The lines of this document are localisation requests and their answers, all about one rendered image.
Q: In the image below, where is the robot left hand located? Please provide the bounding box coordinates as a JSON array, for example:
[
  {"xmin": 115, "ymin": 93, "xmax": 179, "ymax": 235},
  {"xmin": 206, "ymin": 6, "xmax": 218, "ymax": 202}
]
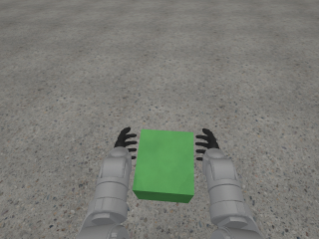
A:
[{"xmin": 114, "ymin": 127, "xmax": 138, "ymax": 159}]

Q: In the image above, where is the carton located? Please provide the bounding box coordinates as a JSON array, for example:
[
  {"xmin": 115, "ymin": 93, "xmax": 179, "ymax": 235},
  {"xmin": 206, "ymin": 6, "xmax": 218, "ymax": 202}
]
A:
[{"xmin": 133, "ymin": 128, "xmax": 194, "ymax": 203}]

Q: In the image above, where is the robot right hand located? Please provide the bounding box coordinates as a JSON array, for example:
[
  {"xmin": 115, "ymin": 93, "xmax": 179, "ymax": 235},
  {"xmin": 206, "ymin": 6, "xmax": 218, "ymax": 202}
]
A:
[{"xmin": 195, "ymin": 128, "xmax": 220, "ymax": 161}]

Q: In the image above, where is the robot left forearm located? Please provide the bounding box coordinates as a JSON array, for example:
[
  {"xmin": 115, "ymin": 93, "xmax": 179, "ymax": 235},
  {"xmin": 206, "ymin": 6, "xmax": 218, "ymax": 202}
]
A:
[{"xmin": 76, "ymin": 146, "xmax": 132, "ymax": 238}]

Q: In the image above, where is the robot right upper arm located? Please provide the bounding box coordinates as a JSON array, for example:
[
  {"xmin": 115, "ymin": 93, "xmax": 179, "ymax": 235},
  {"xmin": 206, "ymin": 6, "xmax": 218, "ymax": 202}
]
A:
[{"xmin": 210, "ymin": 226, "xmax": 263, "ymax": 239}]

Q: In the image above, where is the robot right forearm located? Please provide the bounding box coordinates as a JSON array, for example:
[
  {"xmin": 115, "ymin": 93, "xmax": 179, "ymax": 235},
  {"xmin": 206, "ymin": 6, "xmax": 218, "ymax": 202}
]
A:
[{"xmin": 202, "ymin": 147, "xmax": 264, "ymax": 239}]

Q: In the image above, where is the robot left upper arm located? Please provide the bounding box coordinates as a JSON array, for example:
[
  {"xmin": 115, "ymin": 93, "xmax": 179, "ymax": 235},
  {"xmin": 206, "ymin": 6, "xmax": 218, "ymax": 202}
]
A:
[{"xmin": 76, "ymin": 223, "xmax": 130, "ymax": 239}]

